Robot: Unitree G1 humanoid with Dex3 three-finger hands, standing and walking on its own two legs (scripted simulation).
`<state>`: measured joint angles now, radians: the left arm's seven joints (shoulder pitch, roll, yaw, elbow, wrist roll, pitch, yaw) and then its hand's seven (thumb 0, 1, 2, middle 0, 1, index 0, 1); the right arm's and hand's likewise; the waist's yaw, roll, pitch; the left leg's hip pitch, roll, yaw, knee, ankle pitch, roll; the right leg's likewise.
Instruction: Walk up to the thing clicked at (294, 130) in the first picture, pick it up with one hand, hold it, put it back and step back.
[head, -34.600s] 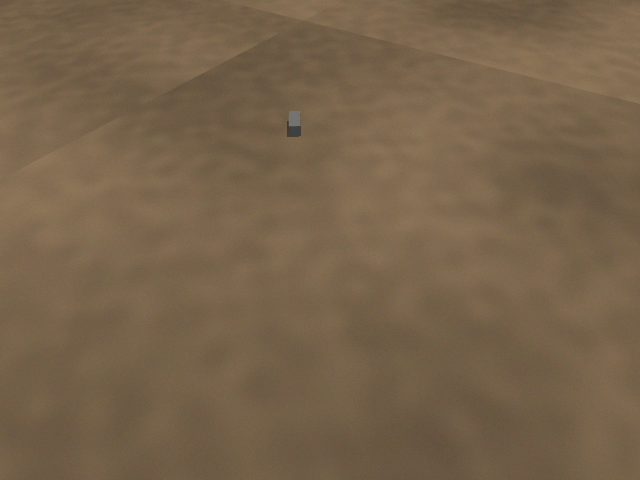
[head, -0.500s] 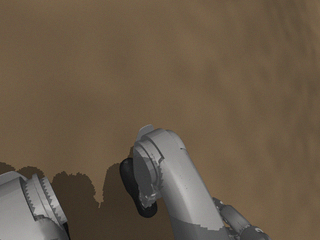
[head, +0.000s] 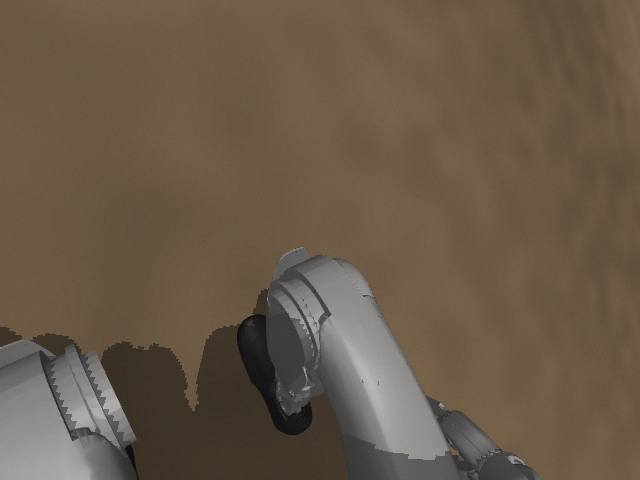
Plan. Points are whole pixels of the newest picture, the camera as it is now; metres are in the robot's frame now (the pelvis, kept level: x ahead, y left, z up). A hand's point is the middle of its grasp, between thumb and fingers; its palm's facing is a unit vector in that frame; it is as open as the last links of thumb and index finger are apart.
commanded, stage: rest palm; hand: left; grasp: from above
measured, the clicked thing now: out of the picture +0.48 +0.41 -0.28
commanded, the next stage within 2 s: go down in 1.68 s
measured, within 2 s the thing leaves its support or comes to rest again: neither
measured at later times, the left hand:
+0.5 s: hand out of the picture +0.45 +0.39 -0.24, palm faces -0.46 -0.14 -0.88, open 13.9 cm
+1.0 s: hand out of the picture +0.46 +0.39 -0.23, palm faces -0.44 -0.14 -0.89, open 14.0 cm
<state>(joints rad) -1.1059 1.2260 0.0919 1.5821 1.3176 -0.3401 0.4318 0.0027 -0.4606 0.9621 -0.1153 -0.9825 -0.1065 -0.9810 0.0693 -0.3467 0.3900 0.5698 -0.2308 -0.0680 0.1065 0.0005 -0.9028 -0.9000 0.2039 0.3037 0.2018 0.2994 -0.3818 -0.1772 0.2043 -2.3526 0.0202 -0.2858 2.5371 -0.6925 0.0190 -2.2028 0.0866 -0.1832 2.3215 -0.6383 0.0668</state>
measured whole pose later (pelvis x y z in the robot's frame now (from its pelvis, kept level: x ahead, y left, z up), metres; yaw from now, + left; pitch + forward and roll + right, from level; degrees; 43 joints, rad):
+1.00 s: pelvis +0.00 +0.00 +0.00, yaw +0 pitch +27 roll -17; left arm -1.11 1.24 0.11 1.59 1.30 -0.32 0.42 0.00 -0.47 0.96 -0.09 -1.01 -0.09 -1.00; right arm 0.08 -0.35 0.39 0.57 -0.23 -0.07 0.11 0.00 -0.90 -0.90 0.20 0.30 0.20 0.30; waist -0.38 -0.17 0.21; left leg -2.36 0.02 -0.28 2.54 -0.69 0.02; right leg -2.22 0.08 -0.18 2.32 -0.63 0.07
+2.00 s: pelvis +0.00 +0.00 +0.00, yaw +0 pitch +28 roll -17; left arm -1.10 1.23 0.14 1.52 1.31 -0.30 0.39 0.00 -0.50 0.98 -0.07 -1.07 -0.08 -1.05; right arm 0.09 -0.35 0.36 0.57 -0.23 -0.07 0.12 0.00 -0.91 -0.90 0.21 0.30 0.20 0.30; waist -0.37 -0.15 0.18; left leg -2.37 0.02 -0.28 2.54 -0.70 0.02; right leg -2.22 0.07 -0.18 2.32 -0.64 0.07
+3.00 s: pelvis -0.01 +0.00 +0.12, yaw +10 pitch +35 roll -9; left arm -0.97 0.99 0.12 1.09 1.10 -0.33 -0.10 0.00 -0.53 1.01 -0.07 -1.04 -0.07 -1.04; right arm 0.18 -0.26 0.12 0.61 -0.05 0.14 0.01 0.00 -0.91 -0.90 0.21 0.30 0.20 0.30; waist -0.22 0.03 -0.10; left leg -2.07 0.02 -0.10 2.07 -0.61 0.03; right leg -1.99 0.01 -0.05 1.97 -0.60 0.05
